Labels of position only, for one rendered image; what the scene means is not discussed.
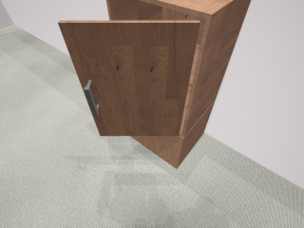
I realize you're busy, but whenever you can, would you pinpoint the cupboard door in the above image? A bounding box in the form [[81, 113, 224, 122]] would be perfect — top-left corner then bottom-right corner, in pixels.
[[58, 20, 200, 136]]

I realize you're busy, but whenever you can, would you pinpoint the handle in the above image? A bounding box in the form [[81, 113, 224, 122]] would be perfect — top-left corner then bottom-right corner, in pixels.
[[84, 80, 100, 117]]

